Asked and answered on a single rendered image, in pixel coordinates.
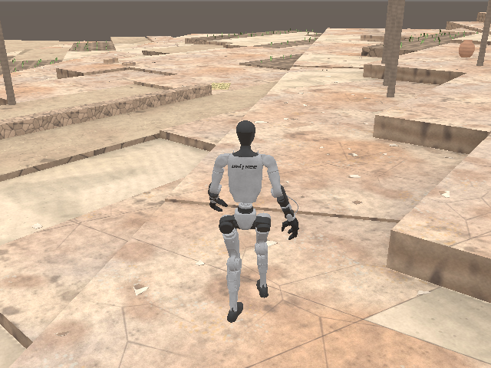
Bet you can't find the robot right forearm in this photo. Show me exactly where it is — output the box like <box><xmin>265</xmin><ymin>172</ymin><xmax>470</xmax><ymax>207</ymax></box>
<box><xmin>277</xmin><ymin>186</ymin><xmax>295</xmax><ymax>222</ymax></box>

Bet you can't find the robot left forearm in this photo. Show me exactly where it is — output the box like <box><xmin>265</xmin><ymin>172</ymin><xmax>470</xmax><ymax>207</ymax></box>
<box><xmin>208</xmin><ymin>183</ymin><xmax>219</xmax><ymax>203</ymax></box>

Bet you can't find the right robot hand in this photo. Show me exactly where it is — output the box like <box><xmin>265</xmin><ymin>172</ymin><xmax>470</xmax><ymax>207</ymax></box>
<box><xmin>282</xmin><ymin>218</ymin><xmax>299</xmax><ymax>240</ymax></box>

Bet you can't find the left robot thigh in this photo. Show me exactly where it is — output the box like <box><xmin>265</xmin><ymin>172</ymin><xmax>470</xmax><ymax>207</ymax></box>
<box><xmin>219</xmin><ymin>215</ymin><xmax>242</xmax><ymax>271</ymax></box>

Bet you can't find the right robot upper arm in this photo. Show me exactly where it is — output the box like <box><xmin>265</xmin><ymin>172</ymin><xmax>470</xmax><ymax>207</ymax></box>
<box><xmin>261</xmin><ymin>154</ymin><xmax>283</xmax><ymax>198</ymax></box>

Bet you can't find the left robot upper arm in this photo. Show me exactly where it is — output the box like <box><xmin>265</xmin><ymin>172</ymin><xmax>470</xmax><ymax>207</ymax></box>
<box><xmin>209</xmin><ymin>153</ymin><xmax>230</xmax><ymax>194</ymax></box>

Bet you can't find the left robot hand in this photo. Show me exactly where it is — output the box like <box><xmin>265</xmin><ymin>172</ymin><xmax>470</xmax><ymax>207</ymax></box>
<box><xmin>209</xmin><ymin>198</ymin><xmax>228</xmax><ymax>212</ymax></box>

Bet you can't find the robot right foot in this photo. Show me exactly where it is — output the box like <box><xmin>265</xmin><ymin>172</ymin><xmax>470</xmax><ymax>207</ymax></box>
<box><xmin>256</xmin><ymin>279</ymin><xmax>269</xmax><ymax>298</ymax></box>

